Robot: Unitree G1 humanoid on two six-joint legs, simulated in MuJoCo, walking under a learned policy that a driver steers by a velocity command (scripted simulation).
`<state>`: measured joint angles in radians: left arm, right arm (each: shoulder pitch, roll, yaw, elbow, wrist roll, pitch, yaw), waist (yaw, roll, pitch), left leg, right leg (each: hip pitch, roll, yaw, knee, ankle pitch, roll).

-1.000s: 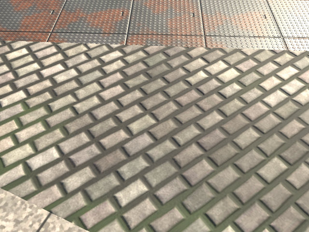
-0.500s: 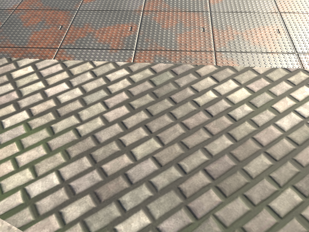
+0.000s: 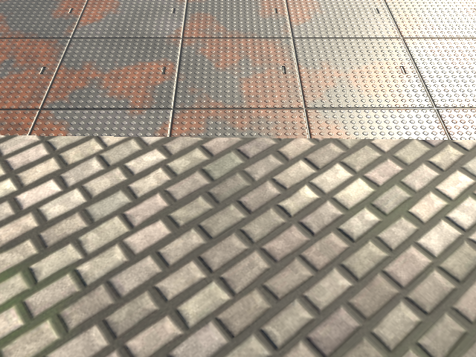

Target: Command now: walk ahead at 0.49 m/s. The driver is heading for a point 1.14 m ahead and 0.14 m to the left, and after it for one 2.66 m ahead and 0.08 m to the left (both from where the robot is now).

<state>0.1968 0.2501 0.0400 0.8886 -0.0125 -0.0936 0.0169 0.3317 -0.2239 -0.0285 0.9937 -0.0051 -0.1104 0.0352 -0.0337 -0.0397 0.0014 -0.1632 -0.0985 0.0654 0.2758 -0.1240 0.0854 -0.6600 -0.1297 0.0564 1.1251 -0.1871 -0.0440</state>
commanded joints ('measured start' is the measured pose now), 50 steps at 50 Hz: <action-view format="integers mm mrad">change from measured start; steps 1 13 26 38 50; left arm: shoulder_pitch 23 -225 77 203 6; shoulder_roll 44 67 97 128 132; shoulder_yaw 13 10 28 37 26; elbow -45 -150 -15 63 -93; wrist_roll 12 -10 18 14 -10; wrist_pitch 4 -30 -35 -8 -77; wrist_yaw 5 -53 -46 -4 -16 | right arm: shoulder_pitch -32 107 -31 -364 -57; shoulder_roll -132 -183 -91 -55 -161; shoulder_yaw -21 -37 -28 -20 -77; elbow -54 -2 -94 -228 -237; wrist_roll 1 24 22 27 23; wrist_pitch -15 33 32 32 30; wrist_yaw -20 -42 -41 2 -3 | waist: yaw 43 -9 7 110 -13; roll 69 115 -13 0 25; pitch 56 61 -12 95 -116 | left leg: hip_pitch -82 219 -499 -615 222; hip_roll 289 355 244 183 327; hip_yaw -219 -186 -129 -91 -520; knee -192 -22 811 365 11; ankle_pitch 85 230 -62 201 53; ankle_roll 172 94 -48 -20 228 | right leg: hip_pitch -46 74 523 740 -105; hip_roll -40 68 -91 -128 41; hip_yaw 4 -64 98 -140 30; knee -137 -621 -981 -988 166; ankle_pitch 154 116 311 321 -171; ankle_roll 27 -23 -192 -114 10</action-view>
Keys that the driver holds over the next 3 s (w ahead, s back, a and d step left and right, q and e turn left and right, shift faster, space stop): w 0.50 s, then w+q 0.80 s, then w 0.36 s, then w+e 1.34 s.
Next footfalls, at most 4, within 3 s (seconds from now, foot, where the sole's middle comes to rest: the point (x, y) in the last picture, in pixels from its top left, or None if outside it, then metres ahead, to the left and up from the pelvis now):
0.30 right None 0.35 -0.16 -0.78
0.90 left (210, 315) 0.65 0.08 -0.78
1.40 right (236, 224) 0.97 0.00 -0.78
1.90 left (139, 203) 1.07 0.34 -0.78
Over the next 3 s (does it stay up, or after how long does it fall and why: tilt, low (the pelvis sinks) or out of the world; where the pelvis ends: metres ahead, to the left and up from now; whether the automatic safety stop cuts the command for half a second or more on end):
stays up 1.56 0.31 -0.16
